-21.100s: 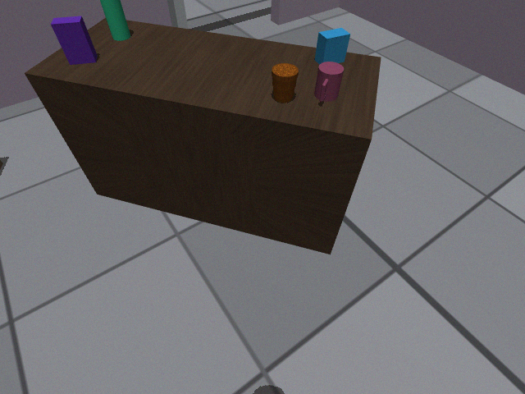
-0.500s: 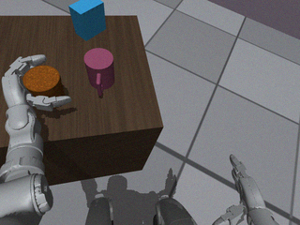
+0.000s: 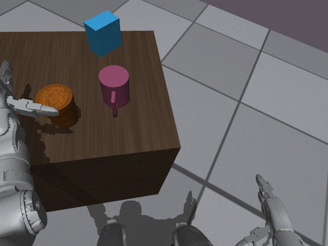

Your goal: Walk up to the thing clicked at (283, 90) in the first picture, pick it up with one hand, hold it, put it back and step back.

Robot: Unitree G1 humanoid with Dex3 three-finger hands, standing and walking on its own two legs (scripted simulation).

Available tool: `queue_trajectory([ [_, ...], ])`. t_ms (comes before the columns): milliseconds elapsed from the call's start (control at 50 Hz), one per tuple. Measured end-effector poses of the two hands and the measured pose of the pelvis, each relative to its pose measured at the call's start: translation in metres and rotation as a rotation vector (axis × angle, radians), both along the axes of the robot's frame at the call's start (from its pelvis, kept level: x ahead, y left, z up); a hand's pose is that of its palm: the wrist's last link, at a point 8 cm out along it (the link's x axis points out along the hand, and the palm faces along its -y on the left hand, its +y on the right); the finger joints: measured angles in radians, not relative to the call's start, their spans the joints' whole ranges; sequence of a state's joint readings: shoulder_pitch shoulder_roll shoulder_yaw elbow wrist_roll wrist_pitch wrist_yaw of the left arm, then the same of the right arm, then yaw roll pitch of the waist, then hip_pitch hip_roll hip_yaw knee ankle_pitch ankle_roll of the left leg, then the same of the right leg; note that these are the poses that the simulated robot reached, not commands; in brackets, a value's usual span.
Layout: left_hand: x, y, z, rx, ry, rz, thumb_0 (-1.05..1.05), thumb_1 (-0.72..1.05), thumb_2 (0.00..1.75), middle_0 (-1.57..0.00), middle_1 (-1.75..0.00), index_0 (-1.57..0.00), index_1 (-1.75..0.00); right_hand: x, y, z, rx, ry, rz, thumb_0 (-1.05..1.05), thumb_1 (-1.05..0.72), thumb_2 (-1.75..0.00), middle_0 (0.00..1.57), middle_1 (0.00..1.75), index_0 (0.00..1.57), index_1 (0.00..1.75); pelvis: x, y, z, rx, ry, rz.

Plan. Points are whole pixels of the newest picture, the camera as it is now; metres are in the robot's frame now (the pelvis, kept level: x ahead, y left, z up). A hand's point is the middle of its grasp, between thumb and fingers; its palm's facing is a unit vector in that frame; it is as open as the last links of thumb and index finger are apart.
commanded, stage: withdraw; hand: left
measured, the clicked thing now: (60, 108) +0.46 +0.22 +0.01
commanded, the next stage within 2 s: rise in 0.04 s
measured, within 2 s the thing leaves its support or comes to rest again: neither
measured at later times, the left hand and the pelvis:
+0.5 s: hand out of the picture +0.40 +0.35 +0.09, palm faces +0.39 -0.86 -0.33, open 17.5 cm; pelvis +0.01 +0.00 +0.03, yaw +0 degrees
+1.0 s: hand out of the picture +0.19 +0.25 +0.10, palm faces +0.33 -0.88 -0.35, open 17.4 cm; pelvis +0.00 +0.00 +0.04, yaw +2 degrees
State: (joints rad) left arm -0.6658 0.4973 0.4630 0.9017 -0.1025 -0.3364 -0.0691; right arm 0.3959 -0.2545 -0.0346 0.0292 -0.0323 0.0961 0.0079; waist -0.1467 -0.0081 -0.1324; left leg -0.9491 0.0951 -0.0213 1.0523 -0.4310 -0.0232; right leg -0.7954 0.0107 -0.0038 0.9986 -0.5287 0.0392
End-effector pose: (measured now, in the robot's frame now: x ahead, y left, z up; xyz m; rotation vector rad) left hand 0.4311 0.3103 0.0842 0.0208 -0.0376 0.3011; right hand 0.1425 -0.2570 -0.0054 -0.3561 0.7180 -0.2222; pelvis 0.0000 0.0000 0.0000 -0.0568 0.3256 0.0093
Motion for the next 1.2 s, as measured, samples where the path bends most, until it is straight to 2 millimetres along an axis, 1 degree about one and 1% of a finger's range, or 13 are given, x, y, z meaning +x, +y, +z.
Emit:
queue_trajectory([
  [80,0.001,0.016,0.027,0.014,0.011,-0.009,-0.02,-0.59,0.09,-0.11,-0.11,-0.12,-0.11,0.002,0.007,-0.005,0.038,0.017,-0.003,-0.01,0.51,-0.05,0.05,0.05,0.06,0.06,0.004,0.001,0.007,0.001,-0.016,0.002],
  [160,-0.001,0.023,0.04,0.012,0.044,-0.041,-0.02,-0.6,0.06,-0.09,-0.1,-0.11,-0.09,0.005,0.016,-0.012,0.083,0.028,0.005,-0.01,0.52,-0.05,0.05,0.05,0.06,0.06,0.007,0.003,0.013,0.003,-0.026,0.002],
  [260,-0.012,0.026,0.033,0.111,0.198,-0.05,-0.02,-0.59,0.05,-0.08,-0.07,-0.09,-0.07,0.008,0.02,-0.01,0.128,0.035,-0.005,-0.01,0.53,-0.05,0.05,0.05,0.06,0.06,0.01,0.006,0.021,0.014,-0.052,-0.003],
  [340,-0.026,0.036,0.027,0.153,0.293,0.009,-0.02,-0.58,0.04,-0.07,-0.06,-0.09,-0.06,0.008,0.013,-0.003,0.131,0.041,-0.026,-0.01,0.54,-0.05,0.06,0.05,0.06,0.06,0.012,0.007,0.027,0.021,-0.074,-0.007],
  [460,-0.057,0.066,0.027,0.189,0.345,0.142,-0.02,-0.57,0.04,-0.07,-0.05,-0.07,-0.05,0.007,0.002,0.003,0.112,0.055,-0.041,-0.01,0.53,-0.06,0.05,0.05,0.06,0.06,0.013,0.005,0.033,0.026,-0.102,-0.003],
  [540,-0.082,0.074,0.027,0.222,0.363,0.183,-0.02,-0.56,0.04,-0.06,-0.03,-0.06,-0.04,0.007,0.0,0.0,0.11,0.07,-0.037,-0.01,0.52,-0.06,0.05,0.05,0.06,0.06,0.012,0.005,0.036,0.025,-0.12,0.004],
  [620,-0.111,0.063,0.024,0.251,0.362,0.164,-0.02,-0.56,0.04,-0.06,-0.03,-0.05,-0.04,0.011,0.003,-0.001,0.123,0.055,-0.024,-0.01,0.52,-0.06,0.05,0.05,0.06,0.06,0.011,0.006,0.038,0.027,-0.144,0.007],
  [720,-0.155,0.031,0.022,0.263,0.325,0.106,-0.02,-0.55,0.04,-0.06,-0.03,-0.05,-0.04,0.015,0.008,-0.001,0.143,0.019,-0.025,-0.01,0.52,-0.06,0.05,0.05,0.06,0.06,0.009,0.007,0.041,0.034,-0.179,0.011],
  [800,-0.194,0.007,0.028,0.253,0.287,0.084,-0.02,-0.54,0.03,-0.06,-0.03,-0.06,-0.04,0.016,0.009,0.002,0.151,-0.007,-0.036,-0.01,0.51,-0.06,0.05,0.05,0.06,0.06,0.007,0.005,0.042,0.04,-0.205,0.014],
  [900,-0.24,-0.009,0.039,0.26,0.266,0.093,-0.02,-0.53,0.02,-0.06,-0.04,-0.06,-0.04,0.014,0.006,0.003,0.155,-0.035,-0.043,-0.01,0.51,-0.06,0.05,0.05,0.06,0.06,0.005,0.0,0.043,0.046,-0.229,0.02],
  [1000,-0.281,-0.024,0.042,0.265,0.295,0.091,-0.02,-0.52,0.02,-0.05,-0.04,-0.06,-0.03,0.014,0.001,0.005,0.16,-0.075,-0.041,-0.01,0.52,-0.06,0.05,0.05,0.06,0.06,0.001,-0.005,0.041,0.053,-0.243,0.025],
  [1100,-0.312,-0.034,0.04,0.264,0.321,0.101,-0.02,-0.51,0.01,-0.05,-0.04,-0.06,-0.03,0.012,-0.005,0.004,0.158,-0.104,-0.03,-0.01,0.52,-0.06,0.05,0.05,0.06,0.06,-0.004,-0.011,0.039,0.059,-0.251,0.034],
  [1200,-0.321,-0.033,0.037,0.271,0.33,0.134,-0.02,-0.51,0.01,-0.05,-0.04,-0.06,-0.03,0.007,-0.012,0.0,0.149,-0.111,-0.023,-0.01,0.52,-0.06,0.05,0.05,0.06,0.06,-0.011,-0.017,0.037,0.067,-0.257,0.04],
])
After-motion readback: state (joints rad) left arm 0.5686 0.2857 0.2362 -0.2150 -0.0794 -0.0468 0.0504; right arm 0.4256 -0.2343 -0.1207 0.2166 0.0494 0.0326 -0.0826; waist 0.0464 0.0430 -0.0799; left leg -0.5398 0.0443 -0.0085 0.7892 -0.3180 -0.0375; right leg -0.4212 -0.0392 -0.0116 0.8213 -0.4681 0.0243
